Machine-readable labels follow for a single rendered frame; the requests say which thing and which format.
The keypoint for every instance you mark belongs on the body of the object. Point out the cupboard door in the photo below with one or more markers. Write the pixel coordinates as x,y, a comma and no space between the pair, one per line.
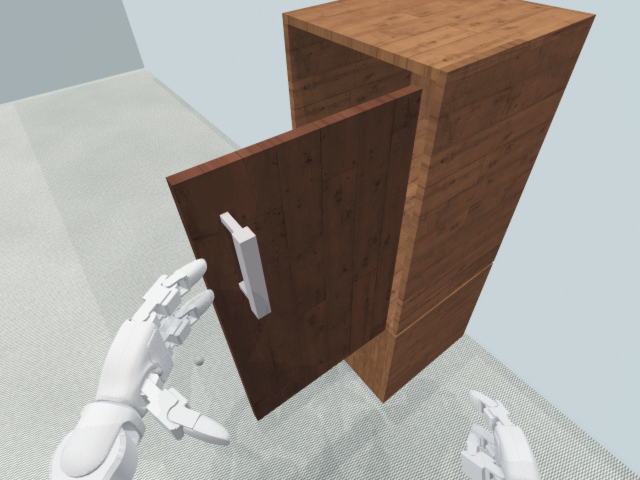
326,203

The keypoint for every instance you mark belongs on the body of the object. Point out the robot right hand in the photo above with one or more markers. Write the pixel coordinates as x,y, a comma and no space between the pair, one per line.
508,453

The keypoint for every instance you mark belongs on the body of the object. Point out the handle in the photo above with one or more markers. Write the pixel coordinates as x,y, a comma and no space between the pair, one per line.
253,286

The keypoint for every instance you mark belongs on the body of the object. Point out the robot left hand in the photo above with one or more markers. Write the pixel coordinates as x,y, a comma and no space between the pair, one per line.
143,343

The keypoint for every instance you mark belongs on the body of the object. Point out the robot left forearm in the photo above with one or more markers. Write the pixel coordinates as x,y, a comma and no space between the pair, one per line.
103,445

